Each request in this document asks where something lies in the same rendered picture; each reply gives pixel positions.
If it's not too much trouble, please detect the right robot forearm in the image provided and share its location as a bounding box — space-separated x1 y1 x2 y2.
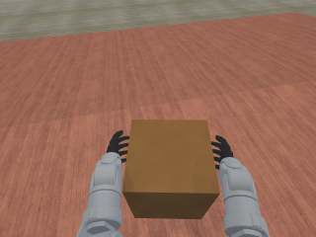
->
219 157 271 237

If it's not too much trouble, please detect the carton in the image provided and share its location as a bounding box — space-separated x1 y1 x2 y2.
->
122 119 220 219

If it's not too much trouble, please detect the left robot hand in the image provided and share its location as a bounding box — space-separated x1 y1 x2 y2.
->
106 130 129 163

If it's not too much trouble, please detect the right robot hand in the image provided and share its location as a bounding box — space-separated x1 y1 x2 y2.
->
210 135 234 170

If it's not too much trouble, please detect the left robot forearm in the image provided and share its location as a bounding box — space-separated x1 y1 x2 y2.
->
76 152 122 237

